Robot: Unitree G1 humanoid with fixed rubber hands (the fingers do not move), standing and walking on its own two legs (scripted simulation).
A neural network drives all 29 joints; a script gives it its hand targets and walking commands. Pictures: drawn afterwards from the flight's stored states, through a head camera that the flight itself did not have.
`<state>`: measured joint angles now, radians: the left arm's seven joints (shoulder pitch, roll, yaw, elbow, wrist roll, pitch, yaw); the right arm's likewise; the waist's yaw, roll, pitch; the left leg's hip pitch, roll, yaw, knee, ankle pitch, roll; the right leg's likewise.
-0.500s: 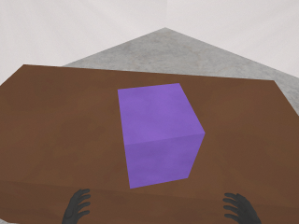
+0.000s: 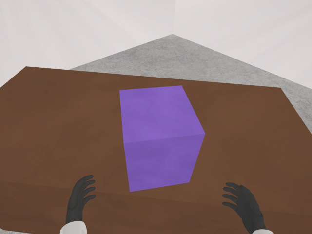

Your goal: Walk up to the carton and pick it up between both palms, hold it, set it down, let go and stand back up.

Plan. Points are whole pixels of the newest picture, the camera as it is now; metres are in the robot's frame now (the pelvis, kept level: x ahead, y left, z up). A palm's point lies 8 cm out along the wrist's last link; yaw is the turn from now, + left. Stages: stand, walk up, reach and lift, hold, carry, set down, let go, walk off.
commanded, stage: reach and lift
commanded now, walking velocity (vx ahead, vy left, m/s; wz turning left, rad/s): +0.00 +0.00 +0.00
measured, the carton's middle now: (155, 138) +0.41 +0.05 +0.01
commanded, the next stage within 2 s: none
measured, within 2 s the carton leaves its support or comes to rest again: neither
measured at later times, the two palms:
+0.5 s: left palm (76, 179) +0.22 +0.23 +0.05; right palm (244, 177) +0.27 -0.19 +0.04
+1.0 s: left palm (69, 152) +0.27 +0.25 +0.09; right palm (232, 141) +0.35 -0.16 +0.09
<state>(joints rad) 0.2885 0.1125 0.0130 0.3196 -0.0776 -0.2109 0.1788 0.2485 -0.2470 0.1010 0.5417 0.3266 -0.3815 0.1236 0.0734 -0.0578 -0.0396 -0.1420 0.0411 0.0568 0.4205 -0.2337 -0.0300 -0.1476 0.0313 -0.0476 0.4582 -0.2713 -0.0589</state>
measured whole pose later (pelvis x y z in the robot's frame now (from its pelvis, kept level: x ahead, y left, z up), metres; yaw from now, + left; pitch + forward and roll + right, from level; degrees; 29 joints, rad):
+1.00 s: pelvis +0.00 +0.01 +0.01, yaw -1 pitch +2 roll +0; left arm -0.12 0.12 0.18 -0.10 -0.11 0.50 0.15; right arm -0.29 -0.34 0.07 0.31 0.38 0.15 -0.02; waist 0.11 -0.03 0.02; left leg -0.19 0.04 0.07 0.33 -0.17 -0.03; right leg -0.19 0.04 -0.04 0.34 -0.18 -0.05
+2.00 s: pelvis -0.01 +0.00 +0.00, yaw +1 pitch +8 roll -1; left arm -0.73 0.23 0.19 0.46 -0.14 0.55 0.14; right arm -0.95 -0.36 0.06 0.88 0.39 0.28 -0.02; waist 0.13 -0.01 -0.10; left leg -0.37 0.06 0.02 0.40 -0.17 -0.03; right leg -0.33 0.05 -0.08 0.35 -0.17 -0.06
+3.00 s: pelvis -0.01 +0.00 -0.01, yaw +1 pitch +18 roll -1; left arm -0.72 0.03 0.22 0.96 -0.02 -0.12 0.16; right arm -0.91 -0.21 -0.01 1.24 0.23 -0.14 -0.02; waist 0.16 -0.02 -0.21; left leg -0.63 0.06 0.01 0.52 -0.20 -0.03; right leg -0.58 0.05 -0.09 0.46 -0.20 -0.06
